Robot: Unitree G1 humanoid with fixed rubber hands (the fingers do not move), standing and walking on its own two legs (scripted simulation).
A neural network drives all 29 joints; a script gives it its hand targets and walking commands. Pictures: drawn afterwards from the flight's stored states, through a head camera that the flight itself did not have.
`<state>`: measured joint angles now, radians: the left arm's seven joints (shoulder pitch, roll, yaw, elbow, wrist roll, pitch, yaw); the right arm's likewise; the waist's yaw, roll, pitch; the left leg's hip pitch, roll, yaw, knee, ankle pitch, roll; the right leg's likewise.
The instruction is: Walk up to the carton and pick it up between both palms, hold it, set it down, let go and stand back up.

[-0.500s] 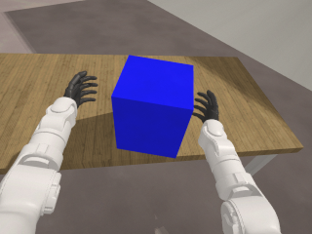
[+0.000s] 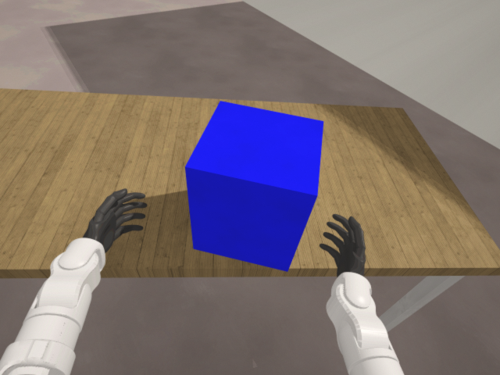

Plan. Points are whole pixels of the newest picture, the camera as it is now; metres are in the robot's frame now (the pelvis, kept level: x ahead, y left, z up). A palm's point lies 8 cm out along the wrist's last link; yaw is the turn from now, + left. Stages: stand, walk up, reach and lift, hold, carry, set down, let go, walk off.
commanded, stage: set down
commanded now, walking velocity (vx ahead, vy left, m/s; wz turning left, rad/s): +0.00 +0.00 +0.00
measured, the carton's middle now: (254, 188) +0.46 -0.02 +0.01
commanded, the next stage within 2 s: let go in 1.68 s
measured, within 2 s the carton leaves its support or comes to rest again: neither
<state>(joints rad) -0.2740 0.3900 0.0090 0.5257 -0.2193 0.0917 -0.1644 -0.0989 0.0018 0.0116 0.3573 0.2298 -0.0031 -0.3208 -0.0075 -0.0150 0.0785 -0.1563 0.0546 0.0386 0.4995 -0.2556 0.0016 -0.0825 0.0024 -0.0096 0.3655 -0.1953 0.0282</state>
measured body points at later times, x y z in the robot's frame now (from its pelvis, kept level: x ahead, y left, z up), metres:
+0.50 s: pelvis +0.01 +0.01 +0.00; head +0.02 +0.02 +0.45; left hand +0.27 +0.25 +0.00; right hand +0.25 -0.15 -0.01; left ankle +0.02 +0.11 -0.74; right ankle +0.01 -0.14 -0.74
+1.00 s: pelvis +0.02 -0.01 +0.00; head +0.02 +0.00 +0.45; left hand +0.24 +0.24 -0.03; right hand +0.23 -0.19 -0.03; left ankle +0.02 +0.11 -0.74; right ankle +0.01 -0.14 -0.74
